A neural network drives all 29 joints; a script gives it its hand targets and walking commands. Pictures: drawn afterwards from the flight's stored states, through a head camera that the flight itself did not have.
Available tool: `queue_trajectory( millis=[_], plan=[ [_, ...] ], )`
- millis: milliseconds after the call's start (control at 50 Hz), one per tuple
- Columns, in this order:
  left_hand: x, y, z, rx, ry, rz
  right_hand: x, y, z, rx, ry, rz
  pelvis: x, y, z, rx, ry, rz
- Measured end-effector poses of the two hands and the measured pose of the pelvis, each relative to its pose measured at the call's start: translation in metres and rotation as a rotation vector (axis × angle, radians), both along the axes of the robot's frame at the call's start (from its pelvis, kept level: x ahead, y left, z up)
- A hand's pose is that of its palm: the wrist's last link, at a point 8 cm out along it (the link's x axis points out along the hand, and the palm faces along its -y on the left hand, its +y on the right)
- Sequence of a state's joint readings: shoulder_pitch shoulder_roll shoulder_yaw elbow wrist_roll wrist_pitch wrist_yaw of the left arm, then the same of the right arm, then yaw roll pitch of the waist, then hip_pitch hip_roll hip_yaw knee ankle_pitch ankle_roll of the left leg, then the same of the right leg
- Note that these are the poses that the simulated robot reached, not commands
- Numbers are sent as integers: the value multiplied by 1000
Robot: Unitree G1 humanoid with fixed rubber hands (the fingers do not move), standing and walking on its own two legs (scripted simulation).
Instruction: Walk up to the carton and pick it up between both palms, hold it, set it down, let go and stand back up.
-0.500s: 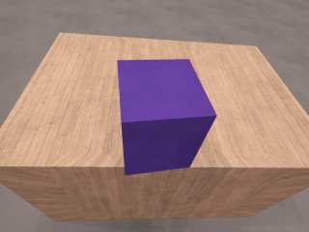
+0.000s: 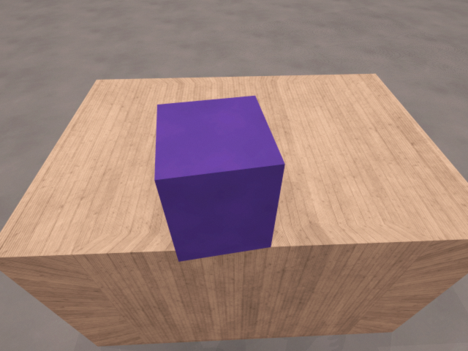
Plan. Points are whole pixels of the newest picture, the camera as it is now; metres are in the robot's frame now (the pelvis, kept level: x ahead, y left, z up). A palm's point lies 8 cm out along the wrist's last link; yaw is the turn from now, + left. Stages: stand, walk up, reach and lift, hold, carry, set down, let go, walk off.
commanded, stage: walk up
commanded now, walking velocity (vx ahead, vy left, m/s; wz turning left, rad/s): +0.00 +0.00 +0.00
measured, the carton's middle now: (216, 179) +0.45 +0.02 +0.05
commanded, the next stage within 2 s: stand in 0.56 s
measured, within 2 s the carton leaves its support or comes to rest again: neither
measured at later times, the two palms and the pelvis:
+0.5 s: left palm out of the picture +0.01 +0.21 -0.15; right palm out of the picture +0.01 -0.20 -0.15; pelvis +0.02 +0.01 +0.00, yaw +0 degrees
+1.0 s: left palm out of the picture +0.01 +0.21 -0.15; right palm out of the picture +0.03 -0.20 -0.15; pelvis +0.04 +0.01 +0.00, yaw +0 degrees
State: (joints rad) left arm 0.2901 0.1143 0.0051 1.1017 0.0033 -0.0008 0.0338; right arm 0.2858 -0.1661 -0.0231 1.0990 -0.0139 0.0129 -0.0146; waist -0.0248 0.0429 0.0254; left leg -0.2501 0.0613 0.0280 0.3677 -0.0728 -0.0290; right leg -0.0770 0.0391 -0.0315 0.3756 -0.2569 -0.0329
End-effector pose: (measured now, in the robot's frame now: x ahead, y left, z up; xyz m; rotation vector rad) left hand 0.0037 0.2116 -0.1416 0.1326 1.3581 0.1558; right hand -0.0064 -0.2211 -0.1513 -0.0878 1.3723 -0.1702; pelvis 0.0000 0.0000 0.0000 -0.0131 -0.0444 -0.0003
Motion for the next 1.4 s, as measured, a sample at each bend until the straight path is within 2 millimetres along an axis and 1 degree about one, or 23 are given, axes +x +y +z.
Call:
queue_trajectory(
  millis=[100,200,280,420,500,720,960,1260,1280,1300,1320,1340,1360,1400],
  plan=[
    [-4,-10,-7,-39,14,11,-7,0,5,-16,36,8,3,-2,0,-2,4,0],
    [-4,-10,-9,-50,26,17,-8,4,7,-21,60,6,8,-1,0,1,9,1],
    [-3,-6,-10,-46,33,15,-3,10,7,-17,63,7,13,2,0,3,12,0],
    [2,-1,-9,-36,45,10,13,24,3,4,45,9,20,6,-1,7,16,0],
    [2,0,-9,-34,58,12,16,25,2,5,54,8,24,8,-1,10,20,-1],
    [0,2,-9,-31,97,14,25,25,2,-2,64,9,33,11,-2,15,23,-2],
    [9,2,-9,-20,93,8,35,24,-2,0,55,7,41,10,-4,20,12,-2],
    [11,-5,-8,-21,106,14,29,19,-4,12,83,-11,43,5,-4,22,23,-1],
    [21,-3,-12,-21,125,20,39,16,-6,14,71,-47,40,4,-7,26,61,-6],
    [34,4,-17,-2,150,19,55,11,-9,13,57,-76,35,2,-11,32,92,-10],
    [52,15,-22,32,167,16,76,6,-12,13,35,-90,29,0,-17,39,110,-11],
    [76,25,-26,62,163,18,101,1,-14,14,4,-90,23,-1,-23,44,122,-10],
    [104,31,-28,77,139,26,128,-2,-14,15,-32,-78,18,-2,-29,41,133,-5],
    [163,35,-25,59,61,36,177,0,-11,23,-82,-47,10,-4,-39,30,167,15]
  ],
)
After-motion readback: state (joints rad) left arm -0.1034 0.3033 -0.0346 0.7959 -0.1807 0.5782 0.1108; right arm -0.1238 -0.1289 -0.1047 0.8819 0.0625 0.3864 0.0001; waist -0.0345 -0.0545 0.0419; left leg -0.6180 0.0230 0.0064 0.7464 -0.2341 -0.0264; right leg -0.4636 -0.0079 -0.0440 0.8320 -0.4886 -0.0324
